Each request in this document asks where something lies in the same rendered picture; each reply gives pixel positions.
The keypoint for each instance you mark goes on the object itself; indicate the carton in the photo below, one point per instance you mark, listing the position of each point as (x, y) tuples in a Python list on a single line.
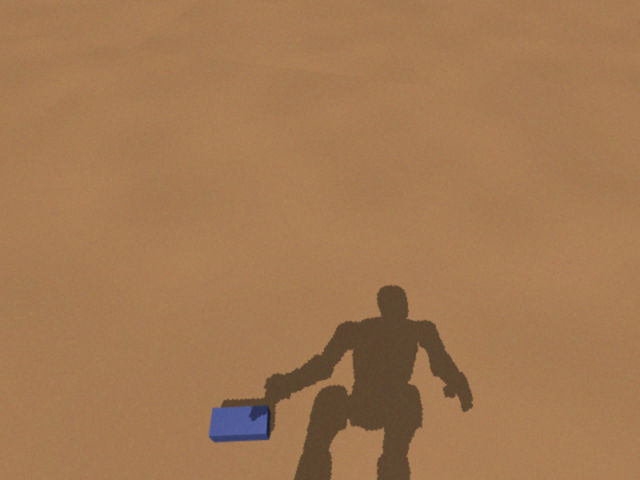
[(247, 423)]

